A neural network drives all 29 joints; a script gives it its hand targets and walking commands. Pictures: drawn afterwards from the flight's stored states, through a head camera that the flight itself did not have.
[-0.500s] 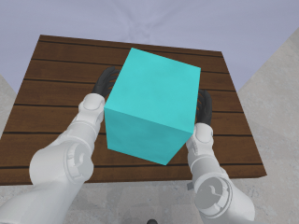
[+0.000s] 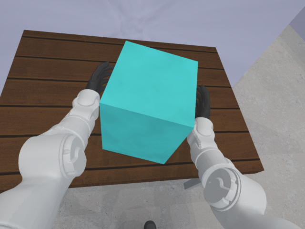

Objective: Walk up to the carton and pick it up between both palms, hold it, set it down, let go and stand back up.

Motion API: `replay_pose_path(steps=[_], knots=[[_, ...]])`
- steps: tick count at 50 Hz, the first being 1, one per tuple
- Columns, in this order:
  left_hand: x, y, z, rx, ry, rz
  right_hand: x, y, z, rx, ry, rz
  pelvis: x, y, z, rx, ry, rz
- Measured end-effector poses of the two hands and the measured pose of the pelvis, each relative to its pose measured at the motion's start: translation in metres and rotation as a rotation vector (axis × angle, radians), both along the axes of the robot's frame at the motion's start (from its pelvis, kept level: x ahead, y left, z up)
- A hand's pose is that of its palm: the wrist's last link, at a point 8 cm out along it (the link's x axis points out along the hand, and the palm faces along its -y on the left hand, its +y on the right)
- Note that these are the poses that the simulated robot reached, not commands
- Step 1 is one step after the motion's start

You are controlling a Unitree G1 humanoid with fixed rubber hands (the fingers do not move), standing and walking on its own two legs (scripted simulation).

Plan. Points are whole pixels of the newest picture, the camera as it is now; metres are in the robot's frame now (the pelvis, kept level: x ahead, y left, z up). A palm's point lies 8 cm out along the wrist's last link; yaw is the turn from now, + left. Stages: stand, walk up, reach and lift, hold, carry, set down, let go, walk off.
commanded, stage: set down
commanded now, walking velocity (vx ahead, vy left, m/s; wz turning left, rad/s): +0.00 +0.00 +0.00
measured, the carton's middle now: (146, 108) +0.45 -0.06 -0.01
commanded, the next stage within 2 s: none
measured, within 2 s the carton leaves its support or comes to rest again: neither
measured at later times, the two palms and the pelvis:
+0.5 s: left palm (89, 89) +0.51 +0.10 +0.02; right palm (199, 115) +0.41 -0.20 +0.01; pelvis +0.00 -0.01 -0.03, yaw +0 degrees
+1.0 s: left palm (68, 60) +0.50 +0.13 +0.12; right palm (232, 91) +0.41 -0.24 +0.13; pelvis -0.02 -0.02 -0.01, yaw +0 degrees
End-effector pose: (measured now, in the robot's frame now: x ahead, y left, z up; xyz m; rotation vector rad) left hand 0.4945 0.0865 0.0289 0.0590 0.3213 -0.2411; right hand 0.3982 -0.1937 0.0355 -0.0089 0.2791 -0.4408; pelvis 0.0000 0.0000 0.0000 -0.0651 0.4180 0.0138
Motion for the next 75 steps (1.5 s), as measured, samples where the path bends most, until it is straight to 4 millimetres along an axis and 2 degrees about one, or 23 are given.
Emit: replay_pose_path(steps=[8, 16, 21, 29, 34, 40, 44, 51, 56, 60, 66, 75], knots=[[0.008, 0.001, -0.022, 0.026, 0.066, 0.024, -0.005, 0.003, -0.027, 0.048, 0.089, -0.02, 0.004, -0.001, -0.013, -0.01, 0.124, -0.026], [0.008, -0.002, -0.017, 0.037, 0.033, -0.005, 0.005, -0.003, -0.019, 0.027, 0.062, -0.024, 0.002, -0.007, -0.021, -0.025, 0.102, -0.007], [0.009, 0.008, -0.016, 0.073, 0.028, 0.023, 0.012, -0.003, -0.018, 0.049, 0.063, -0.016, -0.001, -0.01, -0.024, -0.027, 0.09, 0.004], [0.012, 0.013, -0.005, 0.067, -0.015, 0.034, 0.006, -0.012, -0.019, 0.06, 0.049, -0.034, -0.004, -0.017, -0.031, -0.021, 0.106, 0.016], [0.012, 0.008, 0.006, 0.057, -0.024, 0.024, 0.005, -0.021, -0.004, 0.045, 0.03, -0.042, -0.01, -0.02, -0.031, -0.011, 0.093, 0.015], [0.009, 0.009, 0.026, 0.061, -0.025, 0.038, 0.006, -0.027, 0.025, 0.06, 0.0, -0.05, -0.016, -0.02, -0.026, -0.001, 0.06, 0.001], [0.008, 0.021, 0.049, 0.063, -0.032, 0.072, 0.007, -0.034, 0.05, 0.075, -0.022, -0.057, -0.019, -0.02, -0.019, 0.009, 0.022, -0.011], [0.011, 0.052, 0.099, 0.09, -0.047, 0.137, 0.011, -0.043, 0.099, 0.06, -0.022, -0.047, -0.022, -0.019, -0.007, 0.023, -0.056, -0.009], [0.016, 0.061, 0.125, 0.075, -0.059, 0.153, 0.015, -0.04, 0.121, 0.029, -0.004, -0.027, -0.018, -0.019, -0.002, 0.029, -0.085, 0.0], [0.02, 0.056, 0.131, 0.059, -0.048, 0.133, 0.019, -0.031, 0.127, 0.017, -0.003, -0.013, -0.013, -0.02, 0.003, 0.031, -0.097, 0.004], [0.023, 0.044, 0.125, 0.052, -0.021, 0.091, 0.024, -0.02, 0.122, 0.04, -0.019, -0.012, -0.006, -0.019, 0.008, 0.028, -0.112, -0.001], [0.022, 0.04, 0.114, 0.056, -0.002, 0.07, 0.016, -0.033, 0.103, 0.055, -0.032, -0.049, -0.001, -0.02, 0.014, 0.027, -0.13, -0.014]])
